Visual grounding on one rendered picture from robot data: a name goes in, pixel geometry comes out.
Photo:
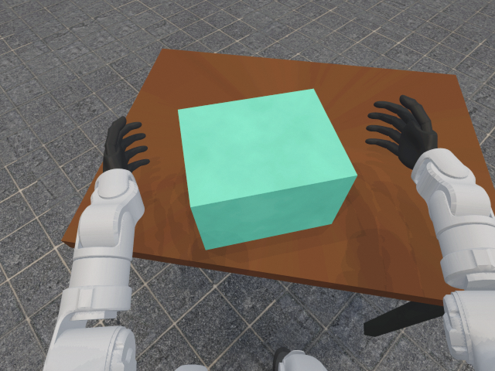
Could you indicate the right robot foot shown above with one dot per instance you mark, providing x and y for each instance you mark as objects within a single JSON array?
[{"x": 279, "y": 356}]

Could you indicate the table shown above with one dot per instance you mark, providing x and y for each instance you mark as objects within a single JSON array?
[{"x": 382, "y": 241}]

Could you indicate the robot right forearm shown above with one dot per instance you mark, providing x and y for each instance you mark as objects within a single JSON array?
[{"x": 462, "y": 217}]

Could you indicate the robot right upper arm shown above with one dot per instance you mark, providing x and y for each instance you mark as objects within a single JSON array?
[{"x": 469, "y": 323}]

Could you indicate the right robot hand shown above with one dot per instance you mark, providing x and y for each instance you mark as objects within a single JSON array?
[{"x": 416, "y": 135}]

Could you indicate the carton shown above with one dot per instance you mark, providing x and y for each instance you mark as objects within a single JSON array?
[{"x": 263, "y": 167}]

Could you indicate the right robot shin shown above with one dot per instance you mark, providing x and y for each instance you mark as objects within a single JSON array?
[{"x": 294, "y": 352}]

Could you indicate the robot left upper arm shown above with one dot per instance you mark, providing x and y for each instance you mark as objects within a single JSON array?
[{"x": 110, "y": 348}]

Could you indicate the left robot hand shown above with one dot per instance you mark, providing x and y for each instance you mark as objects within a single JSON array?
[{"x": 115, "y": 155}]

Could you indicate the robot left forearm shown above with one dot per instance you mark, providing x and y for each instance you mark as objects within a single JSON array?
[{"x": 103, "y": 250}]

